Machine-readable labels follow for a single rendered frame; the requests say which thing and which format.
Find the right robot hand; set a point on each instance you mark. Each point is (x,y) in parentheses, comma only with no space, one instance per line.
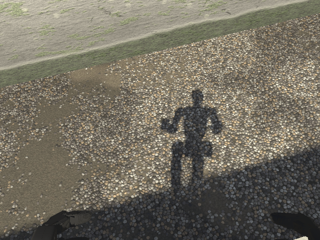
(300,223)

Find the left robot hand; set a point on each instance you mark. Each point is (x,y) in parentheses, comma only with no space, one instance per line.
(60,222)

